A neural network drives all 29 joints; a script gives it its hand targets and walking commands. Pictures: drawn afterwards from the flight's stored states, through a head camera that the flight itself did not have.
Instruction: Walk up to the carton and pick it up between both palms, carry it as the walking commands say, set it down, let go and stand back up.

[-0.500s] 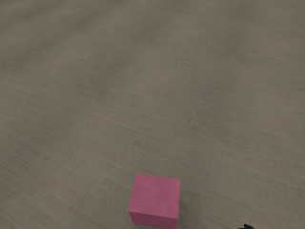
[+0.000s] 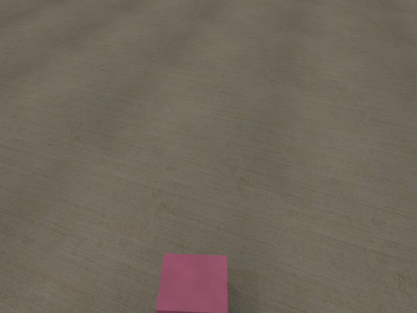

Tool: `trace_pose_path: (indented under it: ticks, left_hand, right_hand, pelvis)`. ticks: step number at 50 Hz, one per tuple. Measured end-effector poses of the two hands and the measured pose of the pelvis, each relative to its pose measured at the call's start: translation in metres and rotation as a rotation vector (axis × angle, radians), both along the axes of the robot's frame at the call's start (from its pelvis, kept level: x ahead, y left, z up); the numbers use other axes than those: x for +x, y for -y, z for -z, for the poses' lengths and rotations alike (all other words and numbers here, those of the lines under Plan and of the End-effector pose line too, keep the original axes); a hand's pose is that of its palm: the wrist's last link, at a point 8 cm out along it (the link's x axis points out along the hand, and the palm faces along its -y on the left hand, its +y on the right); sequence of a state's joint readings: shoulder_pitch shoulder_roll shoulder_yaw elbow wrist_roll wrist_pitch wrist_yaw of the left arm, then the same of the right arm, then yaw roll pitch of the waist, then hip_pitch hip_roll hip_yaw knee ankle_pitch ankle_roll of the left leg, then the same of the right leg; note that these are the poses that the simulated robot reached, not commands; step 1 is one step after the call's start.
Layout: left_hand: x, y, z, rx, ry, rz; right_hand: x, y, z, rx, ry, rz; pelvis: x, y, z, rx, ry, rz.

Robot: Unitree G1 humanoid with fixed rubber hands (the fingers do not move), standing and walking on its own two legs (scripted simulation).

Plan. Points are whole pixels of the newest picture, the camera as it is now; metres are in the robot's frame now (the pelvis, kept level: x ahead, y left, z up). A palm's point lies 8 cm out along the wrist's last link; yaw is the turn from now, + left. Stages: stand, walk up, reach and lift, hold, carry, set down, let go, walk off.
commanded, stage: stand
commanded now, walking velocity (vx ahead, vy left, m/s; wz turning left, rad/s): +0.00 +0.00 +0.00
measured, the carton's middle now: (194, 291) +0.36 +0.04 -0.62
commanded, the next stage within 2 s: none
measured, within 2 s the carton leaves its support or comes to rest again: neither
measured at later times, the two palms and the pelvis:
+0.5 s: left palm out of the picture -0.01 +0.26 -0.12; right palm out of the picture -0.05 -0.24 -0.13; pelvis -0.02 +0.01 +0.01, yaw -2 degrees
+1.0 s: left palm out of the picture -0.03 +0.25 -0.13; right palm out of the picture -0.11 -0.20 -0.14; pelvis -0.03 +0.02 +0.01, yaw -3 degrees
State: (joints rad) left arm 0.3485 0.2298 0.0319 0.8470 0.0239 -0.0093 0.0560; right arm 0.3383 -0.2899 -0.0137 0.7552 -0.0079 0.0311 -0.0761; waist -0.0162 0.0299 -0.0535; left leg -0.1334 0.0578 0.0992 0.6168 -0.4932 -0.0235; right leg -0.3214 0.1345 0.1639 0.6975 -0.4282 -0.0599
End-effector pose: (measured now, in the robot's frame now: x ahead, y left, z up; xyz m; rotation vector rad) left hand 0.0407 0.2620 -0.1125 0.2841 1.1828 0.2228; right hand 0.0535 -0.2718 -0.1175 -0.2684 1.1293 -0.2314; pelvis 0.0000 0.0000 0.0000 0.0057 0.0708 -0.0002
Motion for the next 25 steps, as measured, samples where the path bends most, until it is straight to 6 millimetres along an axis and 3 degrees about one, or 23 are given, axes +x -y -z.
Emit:
trace_pose_path:
  ticks: [5, 13, 25]
  left_hand:
    - [-0.015, -0.004, 0.005, -0.002, -0.068, -0.001]
    - [-0.03, -0.009, 0.007, -0.013, -0.109, -0.011]
    - [-0.046, 0.003, 0.011, -0.047, -0.158, -0.002]
  right_hand:
    - [-0.016, -0.005, 0.004, 0.007, -0.053, 0.019]
    - [-0.061, -0.019, 0.012, 0.03, -0.175, 0.041]
    - [-0.102, -0.036, 0.017, 0.072, -0.258, 0.073]
  pelvis:
    - [-0.004, -0.004, 0.0, -0.009, 0.0, 0.009]
    - [-0.009, -0.009, -0.001, -0.007, 0.027, 0.021]
    - [-0.019, -0.014, -0.005, -0.005, 0.054, 0.036]
